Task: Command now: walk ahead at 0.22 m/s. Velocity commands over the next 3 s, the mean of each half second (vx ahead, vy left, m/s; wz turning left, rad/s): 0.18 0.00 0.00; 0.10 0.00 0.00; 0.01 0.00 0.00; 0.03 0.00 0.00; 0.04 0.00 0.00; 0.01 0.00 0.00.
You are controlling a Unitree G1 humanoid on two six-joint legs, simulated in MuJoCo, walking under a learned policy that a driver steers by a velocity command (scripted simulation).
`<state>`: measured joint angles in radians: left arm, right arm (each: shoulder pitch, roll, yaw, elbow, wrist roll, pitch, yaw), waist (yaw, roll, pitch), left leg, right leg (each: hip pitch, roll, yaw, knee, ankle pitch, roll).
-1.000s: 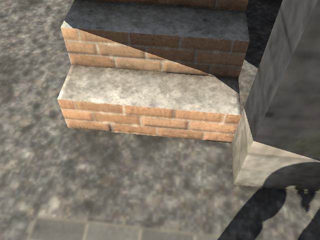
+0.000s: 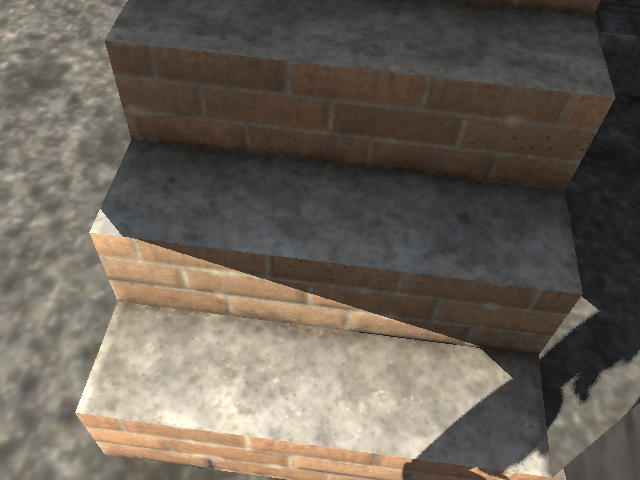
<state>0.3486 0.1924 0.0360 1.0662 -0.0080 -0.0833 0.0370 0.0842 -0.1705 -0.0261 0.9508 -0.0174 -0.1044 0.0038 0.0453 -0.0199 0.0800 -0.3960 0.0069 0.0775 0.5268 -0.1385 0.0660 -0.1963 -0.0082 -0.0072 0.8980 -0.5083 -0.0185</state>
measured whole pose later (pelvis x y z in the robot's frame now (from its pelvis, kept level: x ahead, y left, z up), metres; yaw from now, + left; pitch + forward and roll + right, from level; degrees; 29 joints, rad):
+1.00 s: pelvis +0.09 +0.01 +0.01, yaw +1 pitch -1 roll +1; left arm 0.24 0.20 -0.01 1.08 0.00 -0.02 0.04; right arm 0.26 -0.19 0.03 1.04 -0.01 -0.05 -0.02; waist -0.01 0.00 0.01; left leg -0.14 -0.07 0.07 0.34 -0.19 0.08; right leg -0.09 -0.02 0.00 0.39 -0.27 0.01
